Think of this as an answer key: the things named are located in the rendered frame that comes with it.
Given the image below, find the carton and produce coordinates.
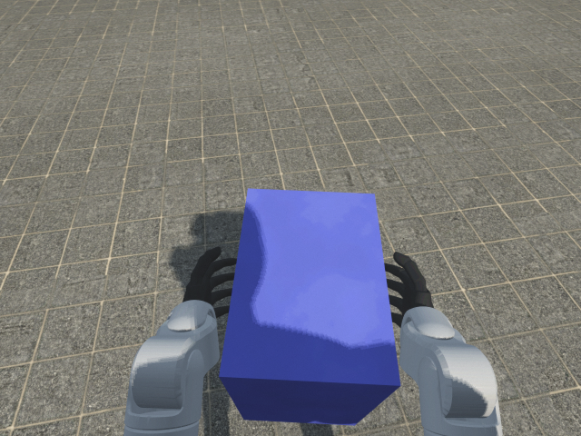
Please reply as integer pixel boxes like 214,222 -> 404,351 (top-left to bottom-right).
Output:
219,189 -> 401,426

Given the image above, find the left robot hand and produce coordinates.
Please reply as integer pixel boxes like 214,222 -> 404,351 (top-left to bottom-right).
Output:
182,246 -> 237,318

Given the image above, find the robot left forearm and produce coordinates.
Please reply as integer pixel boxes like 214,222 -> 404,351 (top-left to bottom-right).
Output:
123,300 -> 220,436

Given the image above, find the robot right forearm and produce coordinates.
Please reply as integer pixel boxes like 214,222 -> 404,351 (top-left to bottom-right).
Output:
399,306 -> 503,436

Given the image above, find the right robot hand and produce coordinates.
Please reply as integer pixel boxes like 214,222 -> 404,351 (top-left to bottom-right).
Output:
384,252 -> 434,328

